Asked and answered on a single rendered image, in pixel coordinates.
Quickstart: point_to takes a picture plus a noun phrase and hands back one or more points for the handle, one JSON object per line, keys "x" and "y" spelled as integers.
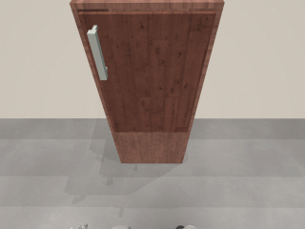
{"x": 97, "y": 53}

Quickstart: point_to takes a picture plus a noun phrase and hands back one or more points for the cupboard door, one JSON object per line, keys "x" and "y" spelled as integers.
{"x": 155, "y": 60}

